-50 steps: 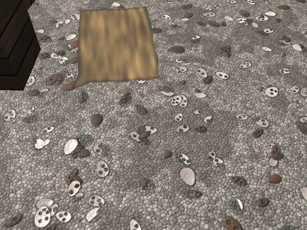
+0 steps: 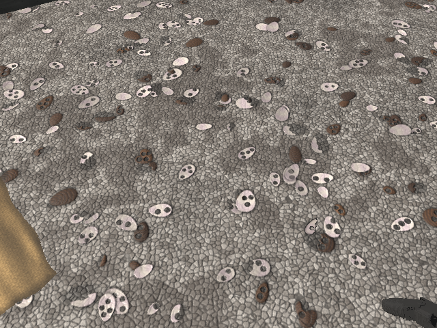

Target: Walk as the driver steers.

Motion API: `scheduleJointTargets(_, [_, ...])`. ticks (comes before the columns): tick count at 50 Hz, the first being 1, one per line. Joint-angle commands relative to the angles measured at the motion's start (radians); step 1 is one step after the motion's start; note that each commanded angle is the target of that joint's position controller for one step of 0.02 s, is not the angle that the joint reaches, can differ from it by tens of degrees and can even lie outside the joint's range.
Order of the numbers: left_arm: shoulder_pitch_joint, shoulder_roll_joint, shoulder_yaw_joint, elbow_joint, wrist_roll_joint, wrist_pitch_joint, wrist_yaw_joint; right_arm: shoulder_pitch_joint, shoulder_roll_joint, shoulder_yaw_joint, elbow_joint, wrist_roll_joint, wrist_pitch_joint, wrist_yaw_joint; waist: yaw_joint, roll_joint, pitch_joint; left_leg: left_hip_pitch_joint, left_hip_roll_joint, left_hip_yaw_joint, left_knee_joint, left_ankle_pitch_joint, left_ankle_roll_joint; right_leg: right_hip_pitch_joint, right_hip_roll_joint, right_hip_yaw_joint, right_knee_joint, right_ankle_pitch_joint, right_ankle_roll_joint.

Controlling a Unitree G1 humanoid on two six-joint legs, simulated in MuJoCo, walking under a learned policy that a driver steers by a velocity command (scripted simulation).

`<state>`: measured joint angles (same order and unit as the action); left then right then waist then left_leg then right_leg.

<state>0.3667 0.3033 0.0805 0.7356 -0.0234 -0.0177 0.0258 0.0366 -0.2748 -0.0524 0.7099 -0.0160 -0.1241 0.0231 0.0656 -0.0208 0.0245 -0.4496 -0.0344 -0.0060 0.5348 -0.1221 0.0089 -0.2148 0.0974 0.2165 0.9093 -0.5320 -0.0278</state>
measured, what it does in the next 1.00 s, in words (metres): walks ahead: right foot, then left foot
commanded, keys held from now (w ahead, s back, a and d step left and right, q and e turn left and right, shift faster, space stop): e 0.16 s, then q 0.84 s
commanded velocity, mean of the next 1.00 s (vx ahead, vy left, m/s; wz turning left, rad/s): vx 0.09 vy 0.00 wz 0.13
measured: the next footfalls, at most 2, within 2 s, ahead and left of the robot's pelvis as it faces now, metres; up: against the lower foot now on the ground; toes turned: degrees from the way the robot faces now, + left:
right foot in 0.36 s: +0.20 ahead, -0.15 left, +0.00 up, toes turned -6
left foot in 0.70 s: +0.16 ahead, +0.11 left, +0.00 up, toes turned +7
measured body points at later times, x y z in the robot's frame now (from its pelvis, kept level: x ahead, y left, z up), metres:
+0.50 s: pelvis +0.12 -0.02 +0.01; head +0.15 -0.03 +0.46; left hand +0.35 +0.21 -0.06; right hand +0.19 -0.30 -0.12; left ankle +0.11 +0.11 -0.71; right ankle +0.16 -0.14 -0.72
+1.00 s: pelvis +0.12 +0.03 +0.02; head +0.16 +0.07 +0.47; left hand +0.23 +0.35 -0.09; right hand +0.30 -0.23 -0.06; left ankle +0.12 +0.10 -0.72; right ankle +0.17 -0.15 -0.65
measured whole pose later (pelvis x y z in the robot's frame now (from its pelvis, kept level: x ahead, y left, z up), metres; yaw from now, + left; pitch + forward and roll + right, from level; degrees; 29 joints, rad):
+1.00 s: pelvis +0.12 +0.03 +0.02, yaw +13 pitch +2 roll -3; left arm 0.08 0.31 0.10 0.76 0.00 0.02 0.06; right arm 0.21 -0.30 -0.06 0.73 0.01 0.02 -0.03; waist -0.02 -0.02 0.05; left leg -0.26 -0.05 -0.09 0.43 -0.19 0.08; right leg -0.51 0.02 0.08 0.97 -0.33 0.09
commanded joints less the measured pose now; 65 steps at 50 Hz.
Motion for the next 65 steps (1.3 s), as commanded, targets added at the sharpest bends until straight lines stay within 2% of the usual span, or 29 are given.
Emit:
scheduleJointTargets(1, [0.008,0.169,0.031,-0.102,-0.003,-0.004,0.005,0.181,-0.122,-0.040,-0.041,0.007,0.022,-0.013,-0.114,0.140,-0.193,0.600,0.426,-0.470,-0.146,0.259,0.220,-0.507,-0.082,-0.042,0.446,-0.026,0.058])
scheduleJointTargets(2, [-0.038,0.167,0.035,-0.115,0.006,0.007,0.007,0.133,-0.103,-0.031,-0.039,0.002,0.032,-0.014,-0.094,0.086,-0.121,0.469,0.378,-0.340,-0.157,0.377,0.205,-0.481,-0.112,-0.072,0.408,0.017,0.071])
scheduleJointTargets(5, [-0.026,0.092,0.028,-0.127,0.000,0.041,0.006,0.078,-0.108,-0.032,-0.015,-0.004,0.039,-0.016,-0.045,0.151,-0.057,0.264,0.293,-0.140,-0.232,0.452,0.194,-0.368,-0.158,-0.136,0.272,0.088,0.080])
scheduleJointTargets(8, [-0.073,0.061,0.017,-0.162,0.005,0.051,0.002,0.066,-0.157,-0.050,0.004,0.002,0.046,-0.028,-0.050,0.146,-0.085,0.294,0.324,-0.069,-0.269,0.520,0.229,-0.373,-0.175,-0.157,0.134,0.190,0.091])
scheduleJointTargets(13, [-0.157,0.024,-0.006,-0.170,0.026,0.037,-0.016,0.075,-0.155,-0.038,0.055,0.026,0.068,-0.018,-0.070,0.114,-0.127,0.282,0.278,0.006,-0.253,0.481,0.215,-0.174,-0.141,-0.181,-0.172,0.348,0.063])
scheduleJointTargets(17, [-0.157,0.056,0.005,-0.151,0.037,0.023,-0.018,0.076,-0.148,-0.020,0.093,0.053,0.070,0.004,-0.036,0.114,-0.107,0.258,0.234,-0.038,-0.146,0.310,0.144,0.041,-0.098,-0.212,-0.515,0.522,0.017])
scheduleJointTargets(18, [-0.155,0.106,0.016,-0.157,0.043,0.019,-0.008,0.123,-0.114,-0.006,0.105,0.040,0.064,0.008,-0.046,0.073,-0.129,0.209,0.191,-0.033,-0.104,0.201,0.080,0.160,-0.171,-0.141,-0.553,0.720,-0.009])
scheduleJointTargets(19, [-0.143,0.174,0.024,-0.179,0.061,0.024,0.007,0.164,-0.074,0.013,0.095,-0.002,0.057,0.013,-0.075,-0.043,-0.206,0.115,0.125,0.002,-0.005,-0.110,0.015,0.312,-0.353,-0.001,-0.460,1.092,-0.071])
scheduleJointTargets(20, [-0.183,0.142,0.015,-0.174,0.061,0.037,0.012,0.248,-0.041,0.024,0.110,0.007,0.066,0.010,-0.108,-0.176,-0.258,0.070,0.097,0.023,0.041,-0.357,-0.031,0.308,-0.444,0.060,-0.446,1.007,-0.192])
scheduleJointTargets(21, [-0.217,0.102,0.008,-0.175,0.051,0.040,0.005,0.188,-0.091,0.017,0.101,0.021,0.079,0.002,-0.080,-0.158,-0.220,0.078,0.092,0.020,0.064,-0.339,-0.049,0.233,-0.398,0.040,-0.480,0.834,-0.199])
scheduleJointTargets(22, [-0.230,0.111,0.014,-0.166,0.046,0.040,0.003,0.147,-0.126,0.004,0.086,0.028,0.090,-0.005,-0.073,-0.161,-0.174,0.044,0.077,0.037,0.093,-0.288,-0.050,0.203,-0.363,0.010,-0.497,0.728,-0.168])
scheduleJointTargets(25, [-0.248,0.147,0.029,-0.158,0.043,0.035,0.015,0.172,-0.155,-0.017,0.090,0.028,0.136,-0.020,-0.069,-0.185,-0.125,0.029,0.080,0.030,0.309,-0.379,-0.058,0.092,-0.423,0.006,-0.542,0.727,-0.192])
scheduleJointTargets(28, [-0.288,0.123,0.028,-0.139,0.034,0.023,0.021,0.190,-0.125,-0.029,0.081,0.038,0.166,-0.024,-0.084,-0.135,-0.095,0.010,0.104,0.016,0.447,-0.435,-0.057,0.022,-0.441,-0.061,-0.563,0.721,-0.207])
scheduleJointTargets(32, [-0.357,0.119,0.033,-0.115,0.024,0.025,0.019,0.186,-0.107,-0.033,0.058,0.032,0.182,-0.012,-0.100,-0.124,-0.106,0.114,0.103,0.051,0.278,-0.286,-0.035,-0.005,-0.412,-0.158,-0.526,0.657,-0.164])
scheduleJointTargets(34, [-0.375,0.114,0.033,-0.099,0.006,0.034,0.022,0.241,-0.107,-0.041,0.070,0.028,0.180,0.002,-0.134,-0.100,-0.115,0.219,0.059,0.101,0.084,-0.130,-0.001,-0.030,-0.382,-0.219,-0.435,0.574,-0.110])
scheduleJointTargets(35, [-0.326,0.087,0.030,-0.073,0.001,0.039,0.021,0.249,-0.128,-0.049,0.068,0.016,0.176,0.001,-0.123,-0.016,-0.085,0.262,0.051,0.051,-0.037,-0.021,0.034,-0.085,-0.328,-0.279,-0.320,0.412,-0.042])
scheduleJointTargets(36, [-0.273,0.039,0.018,-0.078,0.036,0.045,0.019,0.237,-0.261,-0.079,0.036,0.012,0.167,-0.019,-0.074,0.299,-0.049,0.337,0.283,-0.307,-0.164,0.309,0.133,-0.298,-0.192,-0.388,-0.033,0.084,0.076])
scheduleJointTargets(37, [-0.390,0.050,0.017,-0.127,0.040,0.042,0.027,0.239,-0.312,-0.079,0.006,-0.024,0.149,-0.012,-0.128,0.351,-0.052,0.299,0.427,-0.541,-0.231,0.437,0.320,-0.433,-0.070,-0.240,0.184,-0.181,0.099])
scheduleJointTargets(38, [-0.409,0.082,0.026,-0.126,0.027,0.040,0.034,0.231,-0.294,-0.074,-0.001,-0.039,0.127,-0.006,-0.138,0.233,-0.078,0.301,0.410,-0.517,-0.245,0.318,0.339,-0.457,-0.090,-0.157,0.279,-0.152,0.083])
scheduleJointTargets(40, [-0.367,0.105,0.042,-0.084,0.028,0.041,0.044,0.148,-0.238,-0.063,-0.011,0.006,0.113,-0.020,-0.087,0.123,-0.055,0.330,0.312,-0.388,-0.211,0.181,0.232,-0.482,-0.127,-0.129,0.267,0.025,0.068])
scheduleJointTargets(41, [-0.353,0.114,0.046,-0.071,0.032,0.042,0.049,0.125,-0.210,-0.053,-0.018,0.024,0.116,-0.031,-0.077,0.130,-0.059,0.331,0.289,-0.357,-0.206,0.191,0.206,-0.467,-0.134,-0.124,0.248,0.079,0.074])
scheduleJointTargets(43, [-0.328,0.095,0.044,-0.059,0.026,0.036,0.043,0.144,-0.189,-0.044,-0.025,0.024,0.122,-0.046,-0.073,0.136,-0.098,0.357,0.257,-0.327,-0.200,0.254,0.197,-0.428,-0.112,-0.127,0.253,0.154,0.089])
scheduleJointTargets(48, [-0.335,0.070,0.034,-0.050,0.019,0.022,0.036,0.184,-0.204,-0.053,-0.037,0.029,0.135,-0.062,-0.094,0.132,-0.108,0.433,0.234,-0.345,-0.197,0.214,0.203,-0.424,-0.092,-0.115,0.066,0.206,0.120])
scheduleJointTargets(53, [-0.337,0.077,0.031,-0.041,0.016,0.008,0.023,0.158,-0.220,-0.062,-0.058,0.025,0.148,-0.060,-0.102,0.166,-0.070,0.338,0.208,-0.410,-0.205,0.064,0.214,-0.317,-0.077,-0.105,-0.112,0.201,0.130])
scheduleJointTargets(58, [-0.312,0.094,0.032,-0.033,0.009,-0.017,0.002,0.120,-0.223,-0.066,-0.081,0.028,0.160,-0.050,-0.100,0.178,-0.092,0.323,0.197,-0.497,-0.162,0.172,0.218,-0.207,-0.055,-0.100,-0.239,0.169,0.112])
scheduleJointTargets(62, [-0.219,0.105,0.037,-0.002,0.008,-0.033,-0.016,0.067,-0.211,-0.062,-0.102,0.048,0.174,-0.055,-0.042,0.169,-0.111,0.291,0.137,-0.519,-0.085,0.208,0.158,-0.018,-0.056,-0.128,-0.544,0.361,0.073])
scheduleJointTargets(63, [-0.198,0.142,0.047,0.003,0.017,-0.031,-0.014,0.087,-0.183,-0.055,-0.107,0.047,0.174,-0.057,-0.048,0.117,-0.126,0.213,0.089,-0.478,-0.022,0.057,0.110,0.092,-0.148,-0.068,-0.591,0.458,0.038])
scheduleJointTargets(64, [-0.225,0.199,0.053,-0.015,0.031,-0.020,-0.006,0.163,-0.125,-0.040,-0.098,0.031,0.172,-0.052,-0.107,-0.117,-0.142,0.090,-0.038,-0.313,0.190,-0.312,0.050,0.182,-0.353,0.123,-0.604,0.640,-0.047])
scheduleJointTargets(65, [-0.233,0.223,0.054,-0.019,0.067,-0.015,-0.009,0.160,-0.185,-0.060,-0.121,0.040,0.164,-0.051,-0.109,-0.245,-0.089,-0.080,-0.122,-0.187,0.384,-0.558,-0.003,0.128,-0.485,0.298,-0.612,0.765,-0.217])
Velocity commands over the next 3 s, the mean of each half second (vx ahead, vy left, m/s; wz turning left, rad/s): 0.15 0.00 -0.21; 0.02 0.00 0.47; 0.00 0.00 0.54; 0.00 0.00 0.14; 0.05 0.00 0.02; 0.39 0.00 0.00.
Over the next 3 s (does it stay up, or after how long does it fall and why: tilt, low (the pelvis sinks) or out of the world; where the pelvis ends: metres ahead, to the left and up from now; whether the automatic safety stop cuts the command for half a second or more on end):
stays up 0.33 0.10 0.01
